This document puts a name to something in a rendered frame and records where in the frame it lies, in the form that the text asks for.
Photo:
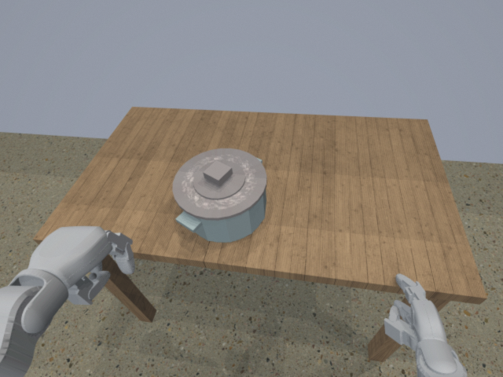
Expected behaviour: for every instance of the knob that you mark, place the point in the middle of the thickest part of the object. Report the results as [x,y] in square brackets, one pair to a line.
[218,173]

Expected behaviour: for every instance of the right robot hand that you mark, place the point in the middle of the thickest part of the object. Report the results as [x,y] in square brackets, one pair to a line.
[420,321]

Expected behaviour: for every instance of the robot left forearm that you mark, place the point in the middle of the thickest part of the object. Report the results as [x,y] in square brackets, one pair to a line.
[27,307]

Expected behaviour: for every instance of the pot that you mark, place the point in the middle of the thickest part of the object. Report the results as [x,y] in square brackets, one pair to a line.
[227,230]

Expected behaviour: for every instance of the robot right forearm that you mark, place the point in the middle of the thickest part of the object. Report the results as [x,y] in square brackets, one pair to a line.
[436,358]

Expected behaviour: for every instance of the lid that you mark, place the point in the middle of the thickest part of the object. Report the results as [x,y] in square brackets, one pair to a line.
[203,199]

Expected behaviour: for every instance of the table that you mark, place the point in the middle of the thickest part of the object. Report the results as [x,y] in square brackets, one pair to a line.
[350,201]

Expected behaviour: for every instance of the left robot hand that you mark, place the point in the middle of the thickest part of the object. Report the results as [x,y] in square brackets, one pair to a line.
[71,252]

